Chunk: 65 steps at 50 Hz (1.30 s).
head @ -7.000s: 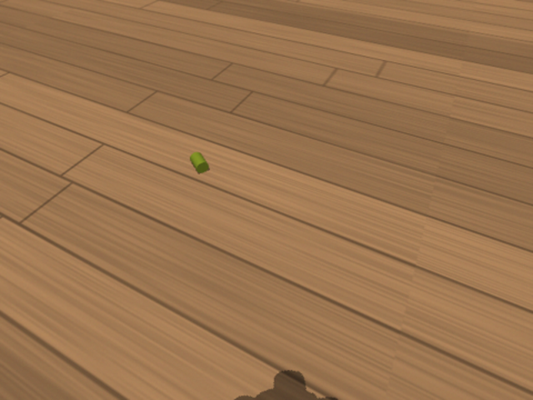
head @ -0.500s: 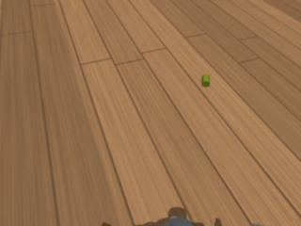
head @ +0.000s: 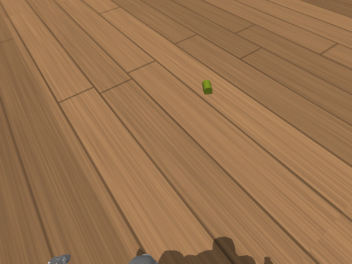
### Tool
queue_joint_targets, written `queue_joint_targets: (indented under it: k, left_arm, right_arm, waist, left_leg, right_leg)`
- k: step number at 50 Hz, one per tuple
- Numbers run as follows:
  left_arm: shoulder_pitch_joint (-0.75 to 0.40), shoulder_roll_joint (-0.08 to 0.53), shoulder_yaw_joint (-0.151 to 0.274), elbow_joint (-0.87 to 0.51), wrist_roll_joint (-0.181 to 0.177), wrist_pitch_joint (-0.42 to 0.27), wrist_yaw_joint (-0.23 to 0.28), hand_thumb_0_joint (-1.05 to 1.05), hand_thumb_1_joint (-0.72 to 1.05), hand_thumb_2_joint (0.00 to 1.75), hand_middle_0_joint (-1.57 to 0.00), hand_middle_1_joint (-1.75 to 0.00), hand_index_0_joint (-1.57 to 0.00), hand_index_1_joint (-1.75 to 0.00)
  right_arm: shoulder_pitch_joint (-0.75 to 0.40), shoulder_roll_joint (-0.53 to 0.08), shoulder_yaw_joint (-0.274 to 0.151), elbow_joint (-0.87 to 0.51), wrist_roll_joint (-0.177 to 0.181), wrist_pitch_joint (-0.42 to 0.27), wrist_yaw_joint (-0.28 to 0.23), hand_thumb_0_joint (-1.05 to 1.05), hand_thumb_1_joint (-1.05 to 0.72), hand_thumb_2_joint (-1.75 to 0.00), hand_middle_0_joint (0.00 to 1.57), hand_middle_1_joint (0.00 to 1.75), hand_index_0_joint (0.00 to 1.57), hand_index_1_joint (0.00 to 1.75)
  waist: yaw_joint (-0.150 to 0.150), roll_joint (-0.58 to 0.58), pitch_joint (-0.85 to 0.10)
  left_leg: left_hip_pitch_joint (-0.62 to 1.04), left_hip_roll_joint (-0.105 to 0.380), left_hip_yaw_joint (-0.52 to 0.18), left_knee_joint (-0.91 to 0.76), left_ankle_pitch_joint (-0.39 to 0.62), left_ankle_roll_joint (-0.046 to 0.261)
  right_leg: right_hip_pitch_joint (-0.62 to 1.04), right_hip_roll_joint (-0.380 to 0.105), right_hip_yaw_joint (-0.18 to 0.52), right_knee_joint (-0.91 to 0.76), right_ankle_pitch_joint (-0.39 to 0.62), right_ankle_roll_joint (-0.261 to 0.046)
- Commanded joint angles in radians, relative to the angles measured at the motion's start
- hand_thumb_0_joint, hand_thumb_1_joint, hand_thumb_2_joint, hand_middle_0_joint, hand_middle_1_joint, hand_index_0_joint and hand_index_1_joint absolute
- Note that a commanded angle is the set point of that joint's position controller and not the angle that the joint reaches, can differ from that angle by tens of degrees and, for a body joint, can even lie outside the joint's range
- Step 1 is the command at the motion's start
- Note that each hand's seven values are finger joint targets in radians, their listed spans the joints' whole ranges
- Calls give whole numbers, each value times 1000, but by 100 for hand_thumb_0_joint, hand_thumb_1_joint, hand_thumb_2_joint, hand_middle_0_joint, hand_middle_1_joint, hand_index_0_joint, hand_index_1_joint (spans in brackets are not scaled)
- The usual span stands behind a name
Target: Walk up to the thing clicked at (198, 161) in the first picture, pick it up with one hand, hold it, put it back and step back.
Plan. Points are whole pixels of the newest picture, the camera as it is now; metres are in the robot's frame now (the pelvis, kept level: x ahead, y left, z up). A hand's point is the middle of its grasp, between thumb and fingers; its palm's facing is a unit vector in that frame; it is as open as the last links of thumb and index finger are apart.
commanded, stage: walk up
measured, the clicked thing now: (207, 86) +1.50 -0.21 -0.73
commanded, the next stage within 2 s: stand in 1.16 s
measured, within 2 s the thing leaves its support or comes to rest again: neither
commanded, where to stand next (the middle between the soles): +0.05 +0.01 m, yaw -9 degrees
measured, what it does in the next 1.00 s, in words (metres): steps on the spot: left foot, then right foot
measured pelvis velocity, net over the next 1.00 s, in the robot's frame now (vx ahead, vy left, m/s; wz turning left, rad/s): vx -0.02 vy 0.01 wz -0.17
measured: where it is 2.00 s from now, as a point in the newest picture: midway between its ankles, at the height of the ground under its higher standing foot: outside the picture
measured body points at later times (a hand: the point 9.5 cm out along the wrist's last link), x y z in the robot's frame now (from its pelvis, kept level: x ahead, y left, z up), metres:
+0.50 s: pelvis -0.01 -0.01 -0.01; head +0.02 -0.03 +0.44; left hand +0.09 +0.30 -0.12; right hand +0.06 -0.34 -0.13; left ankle +0.03 +0.13 -0.72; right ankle -0.02 -0.13 -0.73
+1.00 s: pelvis -0.02 +0.01 +0.01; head -0.01 +0.00 +0.46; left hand +0.14 +0.28 -0.12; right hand +0.00 -0.31 -0.12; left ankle +0.01 +0.15 -0.73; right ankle -0.02 -0.13 -0.73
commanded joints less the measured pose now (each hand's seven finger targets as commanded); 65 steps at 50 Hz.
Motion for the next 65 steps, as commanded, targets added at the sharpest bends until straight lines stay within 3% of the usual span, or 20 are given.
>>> queue_joint_targets:
  k: [1, 3, 5, 6, 7, 11, 17, 20, 21, 22, 23, 24, 27, 31, 34, 36, 37, 41, 45, 65]
  left_arm:
    - [11, 275, 87, -90, -2, -8, 18, 0, 90, 90, -20, -30, -20, -30]
    - [-35, 254, 75, -100, -20, 1, 18, 0, 90, 90, -20, -30, -20, -30]
    - [-5, 153, 43, -96, -35, -2, 20, 0, 90, 90, -20, -30, -20, -30]
    - [48, 195, 52, -59, -26, 5, 30, 0, 90, 90, -20, -30, -20, -30]
    - [51, 242, 63, -33, -18, 7, 37, 0, 90, 90, -20, -30, -20, -30]
    - [23, 234, 72, 1, -23, -6, 15, 0, 90, 90, -20, -30, -20, -30]
    - [40, 211, 54, 38, -19, -31, 12, 0, 90, 90, -20, -30, -20, -30]
    - [130, 196, 57, 99, -7, -51, 29, 0, 90, 90, -20, -30, -20, -30]
    - [111, 238, 70, 98, 3, -62, 36, 0, 90, 90, -20, -30, -20, -30]
    - [77, 287, 80, 80, 16, -75, 41, 0, 90, 90, -20, -30, -20, -30]
    - [15, 340, 80, 64, 16, -78, 43, 0, 90, 90, -20, -30, -20, -30]
    - [-18, 364, 82, 57, 13, -76, 41, 0, 90, 90, -20, -30, -20, -30]
    - [-49, 275, 58, 68, 4, -81, 38, 0, 90, 90, -20, -30, -20, -30]
    - [-31, 260, 50, 86, -5, -78, 37, 0, 90, 90, -20, -30, -20, -30]
    - [-96, 236, 43, 78, -21, -61, 34, 0, 90, 90, -20, -30, -20, -30]
    - [-69, 180, 25, 88, -34, -54, 30, 0, 90, 90, -20, -30, -20, -30]
    - [-48, 194, 28, 128, -29, -48, 32, 0, 90, 90, -20, -30, -20, -30]
    - [-134, 244, 35, 160, -17, -65, 24, 0, 90, 90, -20, -30, -20, -30]
    - [-149, 212, 22, 201, -23, -57, 21, 0, 90, 90, -20, -30, -20, -30]
    - [-196, 209, 6, 312, -15, -48, 13, 0, 90, 90, -20, -30, -20, -30]
  right_arm:
    - [15, -173, -61, -75, -2, -38, -23, 0, -90, -90, 20, 30, 20, 30]
    - [76, -167, -67, -53, -9, -48, -26, 0, -90, -90, 20, 30, 20, 30]
    - [42, -276, -89, -72, -28, -61, -28, 0, -90, -90, 20, 30, 20, 30]
    - [-14, -285, -85, -98, -19, -63, -24, 0, -90, -90, 20, 30, 20, 30]
    - [-35, -310, -93, -97, -8, -65, -20, 0, -90, -90, 20, 30, 20, 30]
    - [-34, -228, -63, -95, -10, -69, -23, 0, -90, -90, 20, 30, 20, 30]
    - [-43, -246, -68, -116, -23, -34, -3, 0, -90, -90, 20, 30, 20, 30]
    - [-92, -220, -57, -122, -7, -7, 7, 0, -90, -90, 20, 30, 20, 30]
    - [-79, -178, -43, -124, 1, -4, 8, 0, -90, -90, 20, 30, 20, 30]
    - [-67, -118, -22, -132, 12, -3, 9, 0, -90, -90, 20, 30, 20, 30]
    - [-97, -122, -21, -132, 12, 5, 3, 0, -90, -90, 20, 30, 20, 30]
    - [-86, -174, -39, -102, 8, 9, -5, 0, -90, -90, 20, 30, 20, 30]
    - [-88, -173, -38, -59, 23, -5, 3, 0, -90, -90, 20, 30, 20, 30]
    - [-60, -149, -23, -13, 17, -17, 0, 0, -90, -90, 20, 30, 20, 30]
    - [-19, -164, -36, 39, 6, -33, -6, 0, -90, -90, 20, 30, 20, 30]
    - [-79, -224, -41, 34, 0, -46, -9, 0, -90, -90, 20, 30, 20, 30]
    - [-143, -229, -37, 36, 9, -45, -2, 0, -90, -90, 20, 30, 20, 30]
    - [-114, -164, -8, 83, 9, -39, 4, 0, -90, -90, 20, 30, 20, 30]
    - [-147, -176, -5, 122, 9, -48, 6, 0, -90, -90, 20, 30, 20, 30]
    - [-182, -177, -5, 206, 9, -53, -5, 0, -90, -90, 20, 30, 20, 30]
  waist:
    - [14, -195, -144]
    - [-36, -146, -147]
    - [-25, 156, -158]
    - [7, 128, -161]
    - [-9, 157, -150]
    - [3, 132, -74]
    - [-30, 219, -157]
    - [33, 136, -182]
    - [33, 39, -182]
    - [18, -138, -155]
    - [15, -181, -103]
    - [17, -185, -77]
    - [-7, -185, -67]
    - [6, -235, -150]
    - [-27, -190, -197]
    - [12, -30, -225]
    - [36, 3, -194]
    - [-7, -35, -126]
    - [13, 10, -112]
    - [-5, -44, -178]
  left_leg:
    - [124, -46, 36, -161, 50, 19]
    - [275, -53, 39, -359, 215, 42]
    - [351, 248, -365, -550, 274, 139]
    - [289, 358, -439, -549, 250, 229]
    - [205, 428, -496, -547, 233, 317]
    - [208, 217, -148, -477, 497, 203]
    - [263, 187, -73, -397, 387, 207]
    - [175, 171, -28, -242, 354, 173]
    - [96, 136, -5, -166, 287, 123]
    - [-20, 62, 32, -60, 143, 61]
    - [-70, 2, 10, -14, -126, 33]
    - [27, 35, -46, 51, -178, 28]
    - [27, 36, -34, -28, -98, 42]
    - [122, -7, 27, -233, 10, 27]
    - [292, 14, 5, -422, 304, 40]
    - [297, 166, -177, -472, 349, 113]
    - [195, 191, -179, -462, 231, 147]
    - [190, 44, -19, -427, 176, 47]
    - [195, 96, -73, -513, 204, 64]
    - [322, 96, -42, -566, 340, 28]
  right_leg:
    - [-8, -230, 215, -50, 478, -165]
    - [-111, -204, 207, 25, 390, -112]
    - [-259, 10, 91, 250, -21, 9]
    - [-239, 28, 50, 388, -286, 23]
    - [-187, -18, 67, 484, -327, 28]
    - [-214, -23, 42, 466, -205, 26]
    - [-82, -38, -115, 137, -165, 54]
    - [104, -28, -140, -160, 43, 36]
    - [165, -67, -46, -181, 87, 22]
    - [169, -231, 241, -228, 132, -33]
    - [61, -397, 433, -269, 101, -159]
    - [-62, -438, 465, -226, 159, -237]
    - [6, -309, 234, -181, 335, -148]
    - [84, -235, 143, -90, 532, -103]
    - [14, -211, 92, -31, 415, -45]
    - [-28, -107, 17, 2, 140, 14]
    - [51, -96, -9, -28, -3, 17]
    - [27, -193, 127, -156, 124, -23]
    - [58, -138, 49, -159, 133, -4]
    - [122, -177, 49, -269, 296, 34]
